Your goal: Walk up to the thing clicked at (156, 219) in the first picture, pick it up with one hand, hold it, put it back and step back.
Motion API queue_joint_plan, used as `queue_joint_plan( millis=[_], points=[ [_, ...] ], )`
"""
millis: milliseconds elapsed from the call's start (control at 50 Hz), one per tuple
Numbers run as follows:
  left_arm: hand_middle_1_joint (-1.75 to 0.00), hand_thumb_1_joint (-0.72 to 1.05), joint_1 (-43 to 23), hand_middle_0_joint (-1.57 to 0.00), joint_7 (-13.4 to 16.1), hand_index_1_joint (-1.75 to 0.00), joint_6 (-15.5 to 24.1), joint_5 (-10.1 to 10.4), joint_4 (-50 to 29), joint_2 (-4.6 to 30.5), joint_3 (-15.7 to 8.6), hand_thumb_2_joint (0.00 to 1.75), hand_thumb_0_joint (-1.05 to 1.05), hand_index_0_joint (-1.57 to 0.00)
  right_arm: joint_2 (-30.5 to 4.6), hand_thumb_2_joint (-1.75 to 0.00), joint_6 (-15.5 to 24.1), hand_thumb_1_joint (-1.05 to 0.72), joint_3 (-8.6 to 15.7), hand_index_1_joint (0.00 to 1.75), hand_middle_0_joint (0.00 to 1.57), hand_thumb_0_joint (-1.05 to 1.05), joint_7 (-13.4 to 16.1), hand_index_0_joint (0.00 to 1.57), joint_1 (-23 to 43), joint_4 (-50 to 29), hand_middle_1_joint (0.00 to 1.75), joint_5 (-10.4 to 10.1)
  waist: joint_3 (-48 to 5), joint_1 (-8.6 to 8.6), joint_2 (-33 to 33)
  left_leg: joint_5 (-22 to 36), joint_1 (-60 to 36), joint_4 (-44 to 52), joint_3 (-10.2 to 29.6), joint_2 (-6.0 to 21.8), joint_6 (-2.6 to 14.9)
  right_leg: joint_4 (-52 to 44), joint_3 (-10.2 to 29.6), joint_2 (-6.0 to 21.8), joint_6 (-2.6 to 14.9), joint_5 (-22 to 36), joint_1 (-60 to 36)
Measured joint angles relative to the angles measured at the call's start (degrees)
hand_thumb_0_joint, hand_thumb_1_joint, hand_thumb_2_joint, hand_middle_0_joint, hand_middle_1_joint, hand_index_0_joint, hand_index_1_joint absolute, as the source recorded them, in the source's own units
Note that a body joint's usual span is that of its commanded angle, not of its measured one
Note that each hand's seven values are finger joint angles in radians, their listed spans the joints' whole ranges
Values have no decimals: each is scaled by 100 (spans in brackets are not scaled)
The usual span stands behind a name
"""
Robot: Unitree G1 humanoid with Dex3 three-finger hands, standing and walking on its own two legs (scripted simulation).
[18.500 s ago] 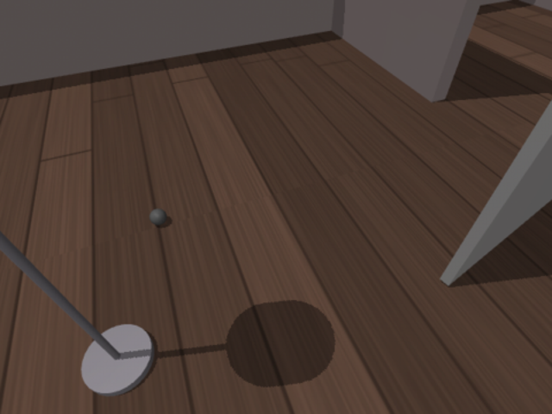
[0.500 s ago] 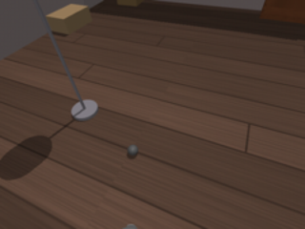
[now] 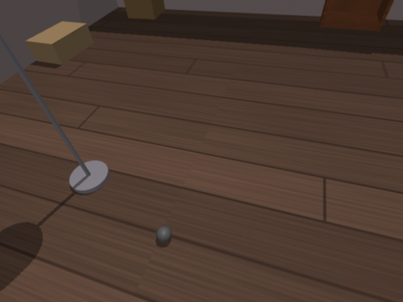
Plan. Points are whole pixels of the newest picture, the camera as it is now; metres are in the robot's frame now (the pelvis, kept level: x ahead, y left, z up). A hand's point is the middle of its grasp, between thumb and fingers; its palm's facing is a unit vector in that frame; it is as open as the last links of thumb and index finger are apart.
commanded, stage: walk up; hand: left
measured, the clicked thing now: (163, 233) +0.62 +0.24 -0.72
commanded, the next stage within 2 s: stand in 1.58 s
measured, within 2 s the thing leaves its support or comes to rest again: neither
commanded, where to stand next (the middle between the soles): +0.17 +0.03 m, yaw +0 degrees
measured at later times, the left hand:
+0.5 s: hand out of the picture +0.16 +0.29 -0.15, palm faces +0.00 -0.93 -0.37, open 7.4 cm
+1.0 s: hand out of the picture +0.15 +0.29 -0.13, palm faces +0.02 -0.93 -0.36, open 7.4 cm
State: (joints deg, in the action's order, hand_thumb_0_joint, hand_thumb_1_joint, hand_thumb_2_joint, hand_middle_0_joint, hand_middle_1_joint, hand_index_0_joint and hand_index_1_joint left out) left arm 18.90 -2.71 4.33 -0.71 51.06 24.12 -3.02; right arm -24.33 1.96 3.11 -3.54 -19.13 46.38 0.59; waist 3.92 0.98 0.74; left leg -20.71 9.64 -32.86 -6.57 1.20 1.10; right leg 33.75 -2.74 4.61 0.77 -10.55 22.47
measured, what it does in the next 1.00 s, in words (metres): steps on the spot: left foot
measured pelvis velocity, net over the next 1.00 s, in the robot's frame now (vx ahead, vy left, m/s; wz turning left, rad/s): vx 0.09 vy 0.03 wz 0.01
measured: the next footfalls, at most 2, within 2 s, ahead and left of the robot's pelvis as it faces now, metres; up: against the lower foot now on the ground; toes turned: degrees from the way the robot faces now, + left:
left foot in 0.36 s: +0.15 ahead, +0.16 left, +0.00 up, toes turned +1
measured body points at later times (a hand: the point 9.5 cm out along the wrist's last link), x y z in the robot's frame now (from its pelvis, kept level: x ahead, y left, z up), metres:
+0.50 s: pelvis +0.08 +0.02 -0.01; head +0.10 +0.03 +0.44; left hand +0.16 +0.34 -0.13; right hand +0.16 -0.28 -0.13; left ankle +0.12 +0.16 -0.73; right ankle +0.10 -0.12 -0.73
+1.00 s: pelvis +0.09 +0.03 +0.02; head +0.10 +0.02 +0.47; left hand +0.15 +0.34 -0.11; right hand +0.21 -0.27 -0.11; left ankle +0.12 +0.16 -0.73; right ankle +0.10 -0.12 -0.73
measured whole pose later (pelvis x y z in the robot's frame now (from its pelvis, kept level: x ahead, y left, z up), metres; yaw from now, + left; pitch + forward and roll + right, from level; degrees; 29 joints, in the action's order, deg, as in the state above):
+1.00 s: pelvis +0.09 +0.03 +0.02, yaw +1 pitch -2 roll +0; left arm 4.1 -0.8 0.7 0.0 67.1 20.6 0.0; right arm -20.7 0.2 0.1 -0.9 -0.6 65.9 -0.4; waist 3.5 -1.6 1.2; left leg -8.8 10.5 -21.7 -0.5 2.0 -1.4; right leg 21.5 -1.8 3.4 -2.4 -10.3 8.7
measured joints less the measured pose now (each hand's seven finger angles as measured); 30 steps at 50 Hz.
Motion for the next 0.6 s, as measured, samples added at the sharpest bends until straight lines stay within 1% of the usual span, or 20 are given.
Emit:
queue_joint_plan(
  millis=[20,40,80,120,160,200,280,340,360,380,420,440,460,500,520,600],
  points=[
    [-30,90,-26,-21,42,-30,50,-17,1,-14,-25,90,0,-20,-37,-90,-33,-90,10,30,21,1,18,21,-30,27,30,-12,10,-16,123,-223,79,-345,47,107,42,6,-42,-104,1,138,-61],
    [-30,90,-65,-21,96,-30,84,-31,-15,-46,-30,90,0,-20,-52,-90,-84,-90,20,30,21,1,54,20,-20,87,30,-18,26,-34,243,-432,243,-827,209,142,64,155,-98,-178,11,23,-55],
    [-30,90,-140,-21,160,-30,100,-1,-90,-77,18,90,0,-20,-33,-90,-204,-90,1,29,20,1,120,20,60,210,30,-5,68,-103,291,-766,667,-1848,456,-27,62,317,-90,-174,50,-189,-68],
    [-30,90,-212,-21,202,-30,88,33,-167,-140,78,90,0,-20,-46,-90,-256,-91,-11,29,20,1,155,20,136,284,30,-31,126,-152,364,-760,1067,-2497,603,-111,50,211,-103,-157,63,-224,-199],
    [-30,90,-249,-21,234,-30,78,36,-230,-183,127,90,0,-20,-55,-90,-263,-91,-13,29,20,1,164,20,203,329,30,-42,161,-187,416,-590,1366,-2659,688,-86,20,57,-115,-145,53,-209,-334],
    [-30,90,-263,-21,250,-30,55,12,-271,-190,156,90,0,-20,-42,-90,-268,-91,-12,29,20,1,165,20,275,360,30,-38,180,-216,417,-430,1533,-2449,740,-16,-35,-29,-104,-130,38,-219,-426],
    [-30,90,-361,-21,266,-30,-50,-35,-222,-135,185,90,0,-21,31,-90,-274,-91,-19,29,20,1,178,20,455,488,30,-43,184,-237,310,-65,1476,-1384,715,150,-101,119,-70,-82,-21,-388,-429],
    [-30,90,-501,-21,258,-30,-184,3,-124,-89,212,90,0,-21,55,-90,-226,-91,-29,29,20,1,203,20,553,619,30,-51,156,-227,193,470,1136,-586,623,144,-64,567,-30,-18,-111,-685,-281],
    [-30,90,-559,-21,260,-30,-233,23,-76,-82,221,90,0,-21,62,-90,-196,-91,-24,29,20,1,226,20,584,674,30,-39,136,-201,146,596,1049,-431,617,111,-136,756,-21,22,-159,-805,-212],
    [-30,90,-650,-21,269,-30,-293,50,-6,-76,219,90,0,-21,108,-90,-178,-91,-26,29,20,1,255,20,635,739,30,-14,151,-199,32,563,1048,-491,574,47,-211,897,32,93,-165,-894,-169],
    [-30,90,-798,-21,293,-30,-376,109,147,-117,228,90,0,-20,166,-90,-171,-91,-92,29,20,1,265,20,724,839,30,-26,152,-182,-32,434,1078,-646,583,61,-243,938,130,-5,-94,-1113,-204],
    [-30,90,-850,-21,294,-30,-386,114,225,-132,239,90,0,-20,199,-90,-178,-91,-129,29,20,1,263,20,775,890,30,-37,144,-162,-44,400,1076,-674,616,83,-244,853,144,-68,-74,-1069,-265],
    [-30,90,-891,-21,287,-30,-380,116,303,-143,247,90,0,-20,235,-90,-185,-91,-169,29,20,1,264,20,826,943,30,-46,131,-152,-67,384,1061,-672,641,99,-252,712,144,-105,-92,-859,-339],
    [-30,90,-959,-21,268,-30,-356,113,466,-184,266,90,0,-20,296,-90,-194,-90,-236,29,20,1,267,20,938,1045,30,-70,98,-149,-85,389,1016,-607,682,138,-272,498,104,-144,-220,-762,-464],
    [-30,90,-985,-21,253,-30,-352,111,542,-201,283,90,0,-20,325,-90,-190,-90,-262,29,20,1,267,20,999,1092,30,-81,81,-151,-103,414,982,-534,684,141,-274,406,96,-148,-245,-744,-508],
    [-30,90,-1112,-21,222,-30,-363,133,825,-272,352,90,0,-20,384,-90,-141,-90,-338,29,21,1,266,20,1246,1270,30,-95,67,-180,-118,536,823,-220,683,141,-258,38,77,-155,-270,-606,-696]
  ],
)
